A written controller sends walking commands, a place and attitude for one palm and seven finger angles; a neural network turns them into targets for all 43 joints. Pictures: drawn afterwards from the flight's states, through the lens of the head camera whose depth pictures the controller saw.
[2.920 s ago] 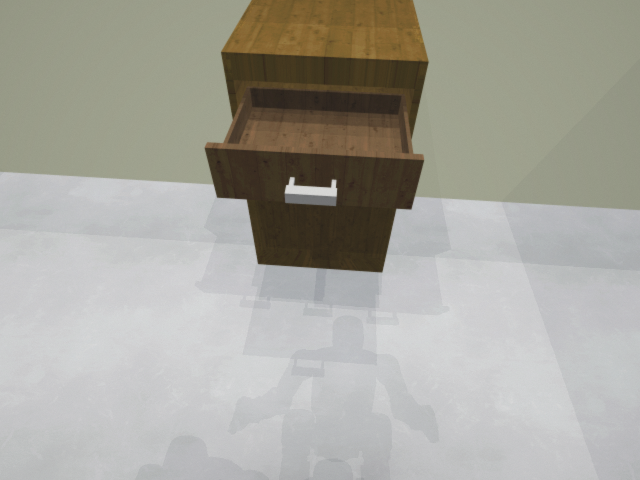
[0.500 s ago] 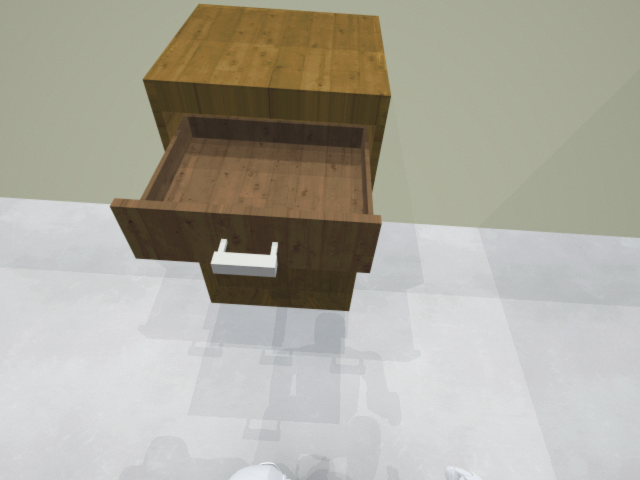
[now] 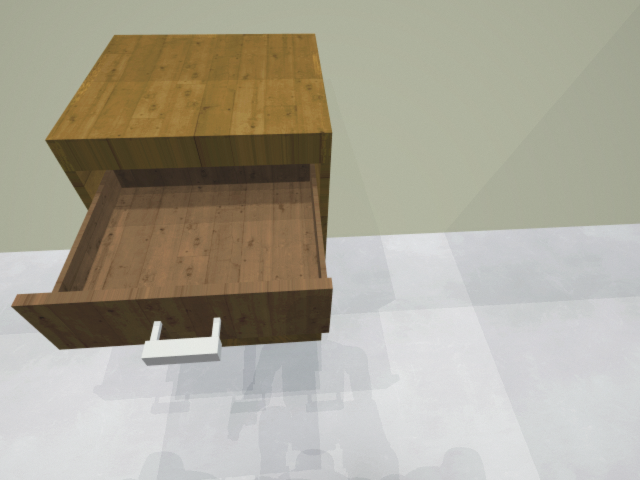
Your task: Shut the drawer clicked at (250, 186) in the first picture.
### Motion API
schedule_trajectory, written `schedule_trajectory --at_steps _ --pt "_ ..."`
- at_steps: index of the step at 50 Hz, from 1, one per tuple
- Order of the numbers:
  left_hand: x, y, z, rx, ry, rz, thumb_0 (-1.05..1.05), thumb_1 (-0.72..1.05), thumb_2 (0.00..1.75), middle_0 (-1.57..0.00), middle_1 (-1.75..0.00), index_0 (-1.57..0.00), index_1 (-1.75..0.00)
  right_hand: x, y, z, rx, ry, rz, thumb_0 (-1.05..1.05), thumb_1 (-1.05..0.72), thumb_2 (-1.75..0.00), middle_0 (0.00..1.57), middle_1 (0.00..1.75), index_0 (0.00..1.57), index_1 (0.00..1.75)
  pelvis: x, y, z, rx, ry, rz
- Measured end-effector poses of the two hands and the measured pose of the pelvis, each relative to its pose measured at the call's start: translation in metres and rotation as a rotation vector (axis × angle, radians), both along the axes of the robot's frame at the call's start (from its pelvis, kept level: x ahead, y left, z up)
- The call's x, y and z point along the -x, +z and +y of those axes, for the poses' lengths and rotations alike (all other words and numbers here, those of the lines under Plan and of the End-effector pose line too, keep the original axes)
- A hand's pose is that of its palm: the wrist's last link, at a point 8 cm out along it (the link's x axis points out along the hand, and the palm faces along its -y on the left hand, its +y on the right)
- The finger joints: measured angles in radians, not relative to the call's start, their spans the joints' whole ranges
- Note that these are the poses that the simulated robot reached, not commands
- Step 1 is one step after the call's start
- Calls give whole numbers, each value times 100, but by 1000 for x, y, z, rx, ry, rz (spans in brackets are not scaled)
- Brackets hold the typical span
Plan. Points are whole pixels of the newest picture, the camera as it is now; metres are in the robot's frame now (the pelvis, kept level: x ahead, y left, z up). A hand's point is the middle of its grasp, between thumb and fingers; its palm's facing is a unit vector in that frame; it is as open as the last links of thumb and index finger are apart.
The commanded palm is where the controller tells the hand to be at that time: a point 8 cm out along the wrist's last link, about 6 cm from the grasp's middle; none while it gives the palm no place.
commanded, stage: come to a stop and stand still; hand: left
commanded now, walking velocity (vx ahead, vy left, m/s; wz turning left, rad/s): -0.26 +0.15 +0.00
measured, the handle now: (185, 337) +0.34 +0.21 -0.08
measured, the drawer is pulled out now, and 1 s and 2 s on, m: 0.29 0.29 0.29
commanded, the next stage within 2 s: none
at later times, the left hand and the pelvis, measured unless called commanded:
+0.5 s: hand out of the picture +0.01 +0.23 -0.20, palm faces +0.11 -0.97 -0.22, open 7.3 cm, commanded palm none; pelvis -0.01 +0.04 -0.02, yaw +2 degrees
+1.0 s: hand out of the picture -0.06 +0.18 -0.18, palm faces +0.04 -0.98 -0.20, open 7.4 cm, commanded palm none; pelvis -0.04 +0.01 +0.00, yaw +1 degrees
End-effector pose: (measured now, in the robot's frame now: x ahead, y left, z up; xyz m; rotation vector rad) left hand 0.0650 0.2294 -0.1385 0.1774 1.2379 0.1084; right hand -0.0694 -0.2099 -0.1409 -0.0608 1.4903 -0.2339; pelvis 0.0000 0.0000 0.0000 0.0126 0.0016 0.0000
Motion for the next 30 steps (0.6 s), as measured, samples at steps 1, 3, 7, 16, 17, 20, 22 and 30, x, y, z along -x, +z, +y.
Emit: schedule_trajectory --at_steps 1,3,7,16,17,20,22,30 --pt "-8 -2 -6 -5 -4 -12 0 91 90 -19 -29 -20 -30 1 -4 -2 -12 -6 20 0 -91 -90 20 30 20 30 -6 -3 -6 -10 0 0" --pt "-20 -4 -20 -11 -2 -27 0 91 90 -19 -29 -20 -30 -1 -12 -5 -34 -15 55 0 -91 -90 20 30 20 30 -16 -8 -14 -9 -5 -2" --pt "-34 1 -32 -20 21 -46 -1 93 90 -20 -29 -20 -30 -20 -16 -11 -49 -7 74 0 -91 -90 20 30 20 30 -26 -6 -22 8 23 -3" --pt "-2 3 -5 -59 100 -16 -1 93 90 -20 -29 -21 -30 -107 -12 -27 16 103 -98 0 -91 -90 19 30 20 30 -8 -3 -8 -3 38 -21" --pt "6 2 1 -61 105 -2 -1 93 90 -20 -29 -21 -30 -116 -10 -27 27 112 -129 0 -91 -90 19 30 19 30 -5 -4 -4 -2 38 -23" --pt "31 -6 21 -57 119 35 -1 92 90 -20 -29 -21 -30 -138 -2 -21 63 141 -221 0 -91 -90 19 30 19 30 4 -7 10 1 35 -29" --pt "47 -15 35 -47 130 56 0 91 90 -20 -29 -21 -30 -146 2 -14 88 158 -275 0 -91 -90 19 30 19 30 8 -12 21 9 29 -34" --pt "101 -23 60 13 168 141 0 91 90 -20 -29 -20 -30 -121 21 31 98 209 -275 0 -91 -90 19 30 20 30 19 -2 45 26 33 -39"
